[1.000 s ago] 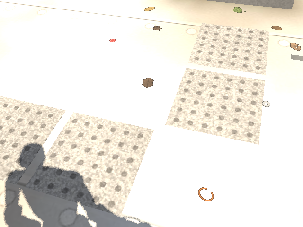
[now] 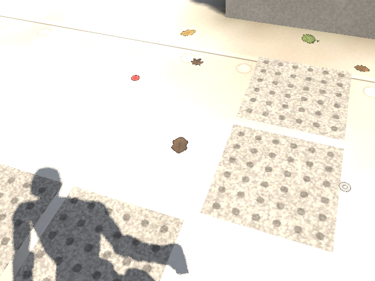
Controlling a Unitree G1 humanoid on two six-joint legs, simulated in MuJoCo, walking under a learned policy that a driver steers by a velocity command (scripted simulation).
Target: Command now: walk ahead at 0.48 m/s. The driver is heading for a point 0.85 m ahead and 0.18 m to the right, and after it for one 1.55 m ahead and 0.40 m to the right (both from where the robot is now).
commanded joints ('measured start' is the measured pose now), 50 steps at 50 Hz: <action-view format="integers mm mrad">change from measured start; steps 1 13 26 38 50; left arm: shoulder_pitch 52 -72 -389 -50 -121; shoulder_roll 132 145 73 284 238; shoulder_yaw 19 36 20 99 73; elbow -17 -66 -164 -117 -139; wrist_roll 2 -7 2 36 -18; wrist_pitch -12 10 65 56 29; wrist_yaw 7 -1 -43 -14 -3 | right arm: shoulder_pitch -171 166 317 316 19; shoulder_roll -8 -128 -57 -89 -78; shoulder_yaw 13 -38 2 -10 -7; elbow -100 -16 56 -10 -199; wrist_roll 8 24 20 24 -10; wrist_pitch -11 -34 -89 -51 -1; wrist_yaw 0 -34 -58 -72 -30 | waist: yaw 9 -95 -54 123 -26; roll -134 9 10 -120 -73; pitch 96 -59 94 -205 28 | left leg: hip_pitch -50 699 533 307 -34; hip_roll -31 271 99 66 31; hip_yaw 55 -520 55 199 -33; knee -155 -637 -740 396 87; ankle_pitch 57 -283 325 177 -34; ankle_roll -3 251 72 23 -94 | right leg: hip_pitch -8 -669 -677 119 -170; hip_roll -230 -83 -125 -227 -137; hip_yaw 111 124 37 314 317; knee -47 1131 656 272 27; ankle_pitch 465 -109 257 -23 472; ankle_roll -101 -35 13 -281 -183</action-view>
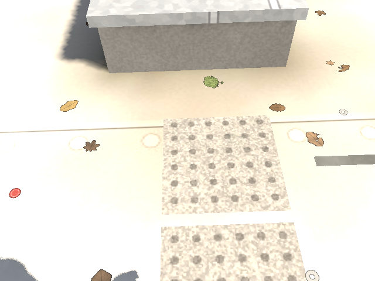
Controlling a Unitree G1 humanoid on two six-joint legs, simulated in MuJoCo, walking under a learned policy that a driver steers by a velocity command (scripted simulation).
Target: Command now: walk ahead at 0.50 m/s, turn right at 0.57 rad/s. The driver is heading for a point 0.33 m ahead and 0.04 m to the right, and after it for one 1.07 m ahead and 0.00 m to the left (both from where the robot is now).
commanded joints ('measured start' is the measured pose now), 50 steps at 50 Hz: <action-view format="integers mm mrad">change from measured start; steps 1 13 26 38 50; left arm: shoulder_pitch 58 25 -42 -170 -202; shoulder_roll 139 177 89 142 97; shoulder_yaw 26 34 13 -36 -21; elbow -55 -124 -237 -300 -253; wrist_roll -1 -7 28 40 26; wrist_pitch -13 -19 110 56 67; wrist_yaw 2 13 -31 7 46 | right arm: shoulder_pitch -42 178 82 266 178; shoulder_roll -70 -190 -139 9 -79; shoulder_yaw -11 -22 -12 34 -26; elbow -74 -80 -112 -81 -79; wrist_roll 2 6 19 36 34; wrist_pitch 10 -59 -12 59 104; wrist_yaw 5 -25 -34 8 4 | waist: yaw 7 -131 15 -74 -26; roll -68 -75 106 -279 -159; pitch -11 -192 -123 -115 -94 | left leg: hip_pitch -42 624 411 268 223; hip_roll -36 -79 172 -68 -115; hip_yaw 61 -15 50 161 86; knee -111 -587 -733 -461 -144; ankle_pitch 112 322 530 -301 -269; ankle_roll -22 106 254 28 25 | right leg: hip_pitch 7 -36 -385 -17 10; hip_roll -242 -145 -167 -541 -441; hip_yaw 227 266 -3 328 7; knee -105 469 784 -101 31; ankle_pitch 437 655 -122 287 390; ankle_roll -89 66 163 -9 -69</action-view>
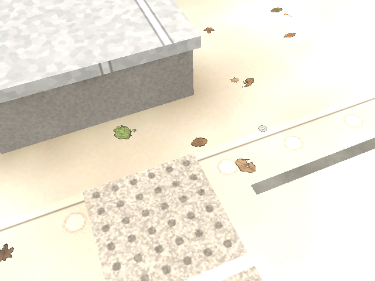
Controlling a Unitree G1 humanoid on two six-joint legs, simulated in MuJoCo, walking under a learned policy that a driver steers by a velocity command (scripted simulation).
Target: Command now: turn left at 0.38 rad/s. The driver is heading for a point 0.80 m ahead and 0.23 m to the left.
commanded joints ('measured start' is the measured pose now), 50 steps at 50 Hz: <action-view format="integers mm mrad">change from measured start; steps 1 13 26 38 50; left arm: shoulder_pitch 30 14 6 7 107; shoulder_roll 160 178 170 194 224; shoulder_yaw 53 74 60 48 59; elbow -34 -42 -82 -127 -38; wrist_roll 5 1 -7 -2 -2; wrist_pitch -3 21 17 -14 -6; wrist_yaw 3 -17 -15 -9 -26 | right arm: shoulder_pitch -9 -67 -9 -15 -60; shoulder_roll -54 -172 -209 -172 -78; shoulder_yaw -15 -44 -63 -63 0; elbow -78 -138 -156 -133 -86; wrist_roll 1 6 -7 -13 10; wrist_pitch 0 -23 -19 -8 4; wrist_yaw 5 -18 -7 -1 -8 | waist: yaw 47 51 -3 -10 40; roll -170 90 98 -120 -206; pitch -89 -3 -65 -30 -76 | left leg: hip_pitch -36 206 232 -109 166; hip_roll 9 194 154 -120 -81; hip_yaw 13 -330 -469 -183 -26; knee -51 -596 -538 227 -436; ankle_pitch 3 588 524 19 133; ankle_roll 1 230 255 0 5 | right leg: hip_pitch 118 -365 -258 15 100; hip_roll -271 -4 49 -233 -169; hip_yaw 155 152 170 400 282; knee -88 630 360 -175 -46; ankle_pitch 387 -183 -192 238 392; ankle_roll -173 68 84 -158 -139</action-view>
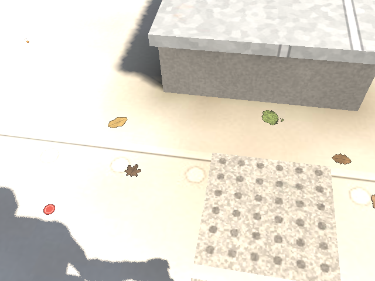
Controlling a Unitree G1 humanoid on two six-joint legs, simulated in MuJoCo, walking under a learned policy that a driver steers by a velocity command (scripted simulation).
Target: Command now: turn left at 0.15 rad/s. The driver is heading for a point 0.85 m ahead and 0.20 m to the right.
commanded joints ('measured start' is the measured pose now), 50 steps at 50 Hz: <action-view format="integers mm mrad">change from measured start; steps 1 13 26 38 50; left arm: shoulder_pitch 12 37 49 64 16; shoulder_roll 165 100 86 55 0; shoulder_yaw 43 18 12 -3 -6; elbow -20 105 267 359 336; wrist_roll -7 -9 -11 -12 15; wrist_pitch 1 -13 -9 -6 -5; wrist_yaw -4 -6 8 17 0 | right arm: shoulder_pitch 63 8 39 100 233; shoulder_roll -54 -75 -60 -29 -79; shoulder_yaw -1 29 40 54 14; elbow -22 62 208 304 354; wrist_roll -3 -6 -4 -4 -11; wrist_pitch -27 -88 -95 -94 -73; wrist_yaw -16 -38 -47 -54 -51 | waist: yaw -40 -7 -4 -8 -63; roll -165 19 -15 -13 116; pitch -91 -34 -26 -11 129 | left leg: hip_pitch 143 74 59 61 27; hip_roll -5 141 127 122 233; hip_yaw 62 -121 -101 -85 -323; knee -367 -359 -377 -369 -498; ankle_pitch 244 337 343 360 -431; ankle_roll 33 91 94 90 232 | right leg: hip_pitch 49 97 133 122 -187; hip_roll -182 -72 -91 -94 32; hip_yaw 171 82 93 93 -30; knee -37 -116 -127 -123 156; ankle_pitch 404 148 163 164 -282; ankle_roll -113 24 16 10 -23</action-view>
